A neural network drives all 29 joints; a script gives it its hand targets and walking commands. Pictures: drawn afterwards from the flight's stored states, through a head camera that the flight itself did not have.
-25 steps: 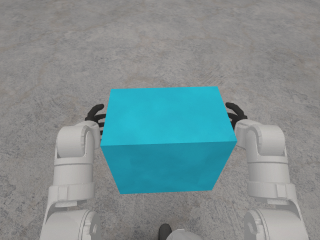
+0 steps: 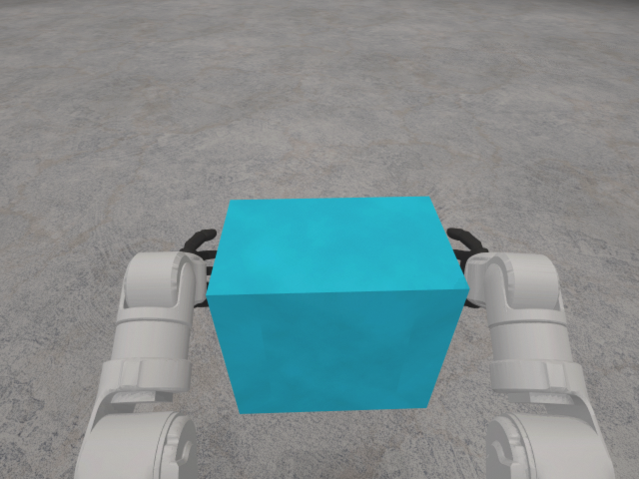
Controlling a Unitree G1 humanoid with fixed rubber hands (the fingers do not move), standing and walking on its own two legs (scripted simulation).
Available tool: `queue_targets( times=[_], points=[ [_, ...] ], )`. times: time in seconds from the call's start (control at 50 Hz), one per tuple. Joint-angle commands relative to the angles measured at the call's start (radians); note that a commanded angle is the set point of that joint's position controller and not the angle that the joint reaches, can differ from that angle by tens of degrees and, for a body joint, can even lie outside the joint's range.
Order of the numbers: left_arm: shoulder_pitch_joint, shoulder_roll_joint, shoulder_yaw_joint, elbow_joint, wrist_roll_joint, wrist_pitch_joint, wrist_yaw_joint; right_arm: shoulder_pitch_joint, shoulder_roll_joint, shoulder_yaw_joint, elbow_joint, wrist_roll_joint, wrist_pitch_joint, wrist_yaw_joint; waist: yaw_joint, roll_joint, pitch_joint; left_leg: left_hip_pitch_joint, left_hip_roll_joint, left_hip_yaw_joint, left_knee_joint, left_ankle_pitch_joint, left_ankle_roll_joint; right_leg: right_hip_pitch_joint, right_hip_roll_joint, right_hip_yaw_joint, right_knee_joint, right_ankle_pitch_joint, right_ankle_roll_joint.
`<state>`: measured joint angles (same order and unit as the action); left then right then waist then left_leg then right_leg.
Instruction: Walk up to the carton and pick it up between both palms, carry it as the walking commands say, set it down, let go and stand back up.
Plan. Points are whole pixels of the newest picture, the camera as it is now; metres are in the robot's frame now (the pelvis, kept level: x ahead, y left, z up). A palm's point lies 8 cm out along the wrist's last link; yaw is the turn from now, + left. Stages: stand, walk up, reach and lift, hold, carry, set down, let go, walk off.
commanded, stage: carry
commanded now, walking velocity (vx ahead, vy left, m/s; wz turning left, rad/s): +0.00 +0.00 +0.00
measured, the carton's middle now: (332, 307) +0.34 -0.01 +0.07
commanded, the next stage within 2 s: none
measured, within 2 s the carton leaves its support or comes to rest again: neither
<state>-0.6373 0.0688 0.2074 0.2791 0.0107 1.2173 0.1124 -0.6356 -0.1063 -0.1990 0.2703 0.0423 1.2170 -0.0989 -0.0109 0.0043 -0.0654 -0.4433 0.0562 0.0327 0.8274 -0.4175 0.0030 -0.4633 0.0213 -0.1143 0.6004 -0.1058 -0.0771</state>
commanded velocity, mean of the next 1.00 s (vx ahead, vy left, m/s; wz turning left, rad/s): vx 0.00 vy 0.00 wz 0.00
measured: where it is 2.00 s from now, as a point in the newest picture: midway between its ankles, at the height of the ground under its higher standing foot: outside the picture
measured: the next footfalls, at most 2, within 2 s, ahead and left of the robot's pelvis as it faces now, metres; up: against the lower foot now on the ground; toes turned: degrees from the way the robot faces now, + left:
none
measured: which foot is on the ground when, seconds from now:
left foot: down 0.00-1.00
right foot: down 0.00-1.00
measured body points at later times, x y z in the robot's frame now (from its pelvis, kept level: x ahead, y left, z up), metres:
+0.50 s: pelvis -0.05 +0.01 +0.00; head -0.07 +0.02 +0.45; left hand +0.30 +0.19 +0.11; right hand +0.30 -0.16 +0.12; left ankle +0.04 +0.12 -0.71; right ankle +0.08 -0.10 -0.71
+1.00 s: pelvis -0.03 +0.02 +0.01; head -0.03 +0.03 +0.46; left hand +0.31 +0.19 +0.10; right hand +0.31 -0.15 +0.12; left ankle +0.04 +0.12 -0.71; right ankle +0.07 -0.10 -0.71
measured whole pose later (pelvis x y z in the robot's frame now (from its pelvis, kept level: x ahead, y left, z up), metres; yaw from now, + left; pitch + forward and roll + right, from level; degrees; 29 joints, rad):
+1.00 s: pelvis -0.03 +0.02 +0.01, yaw -1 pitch +1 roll -1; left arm -0.56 0.07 0.21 0.10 0.00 1.24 0.11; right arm -0.57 -0.07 -0.20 0.11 0.04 1.23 -0.11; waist 0.01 -0.01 -0.03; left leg -0.44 0.04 0.07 0.65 -0.23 0.03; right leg -0.45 -0.03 -0.10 0.55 -0.11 -0.02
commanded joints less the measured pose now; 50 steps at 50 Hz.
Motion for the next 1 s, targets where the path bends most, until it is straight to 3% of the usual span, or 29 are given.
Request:
queue_targets(
  times=[0.0, 0.04, 0.06, 0.08, 0.1, 0.12, 0.16, 0.18, 0.2, 0.22, 0.26, 0.3, 0.34, 0.36, 0.42, 0.46, 0.48, 0.5, 0.52, 0.56, 0.58, 0.6, 0.62, 0.68, 0.76, 0.8, 0.82, 0.88, 0.98],
  points=[
    [-0.878, -1.096, -0.534, -0.258, -0.42, -0.022, -0.278, -0.861, 1.188, 0.606, -0.239, 0.396, -0.018, 0.249, -0.001, -0.19, -0.406, 0.293, -0.071, 0.066, -0.035, -0.063, 0.053, -0.002, -0.237, 0.232, -0.468, -0.575, 0.052],
    [-0.992, -1.058, -0.56, -0.317, -0.433, -0.029, -0.257, -0.957, 1.173, 0.617, -0.259, 0.419, -0.022, 0.243, -0.004, -0.112, -0.377, 0.353, -0.063, 0.072, -0.271, -0.017, 0.077, 0.0, -0.169, 0.155, -0.41, -0.504, 0.099],
    [-0.948, -1.04, -0.56, -0.313, -0.434, -0.024, -0.254, -0.921, 1.153, 0.611, -0.245, 0.416, -0.022, 0.237, -0.008, 0.007, -0.364, 0.294, 0.014, -0.051, -0.427, -0.184, 0.103, 0.013, -0.09, 0.072, -0.303, -0.472, 0.144],
    [-0.999, -1.071, -0.598, -0.347, -0.457, -0.026, -0.25, -0.925, 1.14, 0.608, -0.271, 0.412, -0.031, 0.232, -0.005, 0.227, -0.367, 0.153, 0.205, -0.322, -0.562, -0.281, 0.136, 0.108, -0.035, 0.034, 0.022, -0.293, 0.116],
    [-1.094, -1.056, -0.597, -0.375, -0.478, -0.03, -0.245, -1.033, 1.147, 0.618, -0.293, 0.44, -0.03, 0.226, 0.014, 0.232, -0.363, 0.062, 0.249, -0.314, -0.586, -0.255, 0.131, 0.164, -0.048, 0.08, 0.116, -0.205, 0.086],
    [-0.956, -1.042, -0.57, -0.318, -0.466, -0.016, -0.248, -0.859, 1.135, 0.584, -0.222, 0.403, -0.014, 0.217, 0.015, 0.187, -0.364, 0.018, 0.227, -0.245, -0.555, -0.21, 0.115, 0.23, -0.057, 0.101, 0.118, -0.172, 0.065],
    [-0.89, -1.06, -0.564, -0.298, -0.455, -0.009, -0.254, -0.847, 1.131, 0.576, -0.237, 0.389, -0.012, 0.212, 0.023, 0.026, -0.433, 0.009, 0.134, -0.09, -0.342, -0.008, 0.06, 0.355, -0.096, 0.151, -0.04, -0.095, 0.029],
    [-0.876, -1.024, -0.557, -0.271, -0.454, -0.002, -0.255, -0.804, 1.117, 0.564, -0.2, 0.377, -0.012, 0.21, 0.021, -0.091, -0.451, -0.025, 0.068, -0.026, -0.228, 0.023, 0.023, 0.392, -0.182, 0.245, -0.178, -0.081, 0.006],
    [-0.877, -1.026, -0.567, -0.209, -0.444, 0.003, -0.26, -0.828, 1.081, 0.554, -0.182, 0.371, -0.011, 0.21, 0.015, -0.087, -0.458, 0.019, 0.01, 0.004, -0.165, -0.042, 0.005, 0.325, -0.244, 0.319, -0.249, -0.283, -0.004],
    [-0.879, -1.045, -0.552, -0.195, -0.431, -0.002, -0.262, -0.798, 1.115, 0.557, -0.144, 0.373, -0.006, 0.214, 0.017, -0.163, -0.426, 0.102, -0.003, -0.001, -0.075, -0.068, 0.015, 0.189, -0.268, 0.353, -0.321, -0.511, -0.009],
    [-0.835, -1.069, -0.566, -0.259, -0.417, -0.01, -0.263, -0.805, 1.144, 0.58, -0.224, 0.388, -0.012, 0.233, 0.007, -0.096, -0.413, 0.265, -0.014, 0.023, -0.115, 0.015, 0.043, 0.004, -0.23, 0.235, -0.341, -0.509, -0.008],
    [-0.926, -1.054, -0.576, -0.301, -0.431, -0.01, -0.252, -0.873, 1.139, 0.578, -0.231, 0.398, -0.01, 0.232, 0.008, -0.016, -0.394, 0.273, 0.03, -0.04, -0.268, -0.014, 0.069, -0.023, -0.168, 0.147, -0.276, -0.45, 0.028],
    [-0.976, -1.058, -0.595, -0.344, -0.453, -0.014, -0.251, -0.906, 1.121, 0.587, -0.272, 0.407, -0.018, 0.229, 0.005, 0.195, -0.396, 0.112, 0.224, -0.303, -0.55, -0.257, 0.107, 0.122, -0.048, 0.043, 0.042, -0.255, 0.064],
    [-0.991, -1.072, -0.589, -0.342, -0.462, -0.013, -0.25, -0.914, 1.127, 0.588, -0.28, 0.408, -0.017, 0.225, 0.014, 0.202, -0.383, 0.022, 0.223, -0.269, -0.56, -0.241, 0.092, 0.209, -0.049, 0.07, 0.104, -0.194, 0.052],
    [-0.956, -1.063, -0.591, -0.341, -0.48, -0.006, -0.254, -0.865, 1.102, 0.565, -0.266, 0.395, -0.008, 0.209, 0.025, 0.091, -0.422, -0.061, 0.127, -0.117, -0.418, -0.148, 0.04, 0.337, -0.065, 0.112, 0.036, -0.184, 0.018],
    [-0.884, -1.04, -0.57, -0.285, -0.448, 0.003, -0.254, -0.836, 1.082, 0.563, -0.25, 0.384, 0.002, 0.205, 0.028, -0.047, -0.419, -0.079, 0.039, -0.023, -0.234, -0.194, 0.016, 0.295, -0.182, 0.279, -0.195, -0.422, -0.012],
    [-0.86, -1.051, -0.563, -0.268, -0.433, 0.004, -0.256, -0.766, 1.103, 0.549, -0.201, 0.375, 0.003, 0.209, 0.022, -0.145, -0.421, 0.038, -0.034, 0.036, 0.004, -0.084, 0.014, 0.169, -0.268, 0.382, -0.33, -0.57, -0.036],
    [-0.824, -1.057, -0.558, -0.235, -0.419, 0.002, -0.261, -0.775, 1.106, 0.567, -0.227, 0.378, -0.002, 0.214, 0.006, -0.172, -0.424, 0.152, -0.018, 0.008, 0.02, -0.007, 0.026, 0.061, -0.284, 0.332, -0.369, -0.572, -0.032],
    [-0.69, -1.071, -0.547, -0.252, -0.385, 0.007, -0.264, -0.658, 1.131, 0.562, -0.231, 0.354, 0.006, 0.226, 0.002, -0.151, -0.432, 0.259, -0.018, 0.015, -0.036, 0.02, 0.047, -0.03, -0.252, 0.23, -0.355, -0.521, -0.012],
    [-0.866, -1.048, -0.588, -0.34, -0.417, -0.011, -0.253, -0.843, 1.122, 0.611, -0.303, 0.392, -0.013, 0.229, 0.002, -0.072, -0.427, 0.27, 0.007, -0.017, -0.209, 0.031, 0.071, -0.03, -0.178, 0.125, -0.249, -0.444, 0.011],
    [-0.916, -1.048, -0.596, -0.378, -0.425, -0.017, -0.249, -0.9, 1.114, 0.616, -0.34, 0.401, -0.019, 0.225, 0.002, 0.024, -0.404, 0.212, 0.049, -0.093, -0.365, -0.111, 0.084, 0.005, -0.112, 0.076, -0.184, -0.426, 0.045],
    [-0.849, -1.054, -0.602, -0.379, -0.419, -0.011, -0.248, -0.824, 1.11, 0.617, -0.345, 0.401, -0.015, 0.227, 0.005, 0.184, -0.389, 0.126, 0.184, -0.278, -0.507, -0.238, 0.111, 0.066, -0.051, 0.022, 0.019, -0.313, 0.051],
    [-0.882, -1.066, -0.617, -0.404, -0.434, -0.013, -0.245, -0.852, 1.114, 0.621, -0.363, 0.401, -0.016, 0.229, 0.009, 0.214, -0.402, 0.078, 0.24, -0.332, -0.56, -0.241, 0.108, 0.126, -0.045, 0.06, 0.117, -0.233, 0.051],
    [-0.888, -1.025, -0.625, -0.412, -0.462, -0.014, -0.248, -0.863, 1.08, 0.63, -0.383, 0.403, -0.019, 0.21, 0.019, 0.103, -0.449, 0.024, 0.147, -0.153, -0.401, -0.009, 0.076, 0.271, -0.074, 0.097, 0.06, -0.14, 0.011],
    [-0.771, -1.012, -0.594, -0.325, -0.416, 0.0, -0.257, -0.73, 1.071, 0.596, -0.285, 0.368, -0.004, 0.21, 0.012, -0.056, -0.445, 0.085, 0.035, -0.039, -0.252, -0.077, 0.042, 0.183, -0.183, 0.214, -0.215, -0.384, -0.001],
    [-0.702, -1.047, -0.605, -0.351, -0.396, -0.005, -0.259, -0.696, 1.096, 0.607, -0.333, 0.366, -0.006, 0.217, 0.008, -0.017, -0.439, 0.191, 0.055, -0.066, -0.29, 0.015, 0.049, 0.096, -0.177, 0.165, -0.213, -0.367, 0.006],
    [-0.878, -1.031, -0.624, -0.385, -0.425, -0.016, -0.257, -0.862, 1.085, 0.627, -0.361, 0.386, -0.019, 0.22, 0.009, 0.03, -0.434, 0.148, 0.091, -0.11, -0.359, -0.019, 0.054, 0.137, -0.146, 0.133, -0.177, -0.312, 0.019],
    [-0.871, -1.033, -0.631, -0.41, -0.431, -0.019, -0.252, -0.816, 1.099, 0.622, -0.326, 0.381, -0.018, 0.22, 0.014, 0.079, -0.436, 0.096, 0.134, -0.158, -0.431, -0.058, 0.061, 0.237, -0.099, 0.084, -0.092, -0.165, 0.022],
    [-0.806, -1.023, -0.636, -0.402, -0.42, -0.016, -0.257, -0.785, 1.088, 0.642, -0.358, 0.379, -0.017, 0.218, 0.013, 0.008, -0.463, 0.115, 0.085, -0.091, -0.339, 0.056, 0.05, 0.245, -0.173, 0.147, -0.167, -0.158, 0.017]
  ],
)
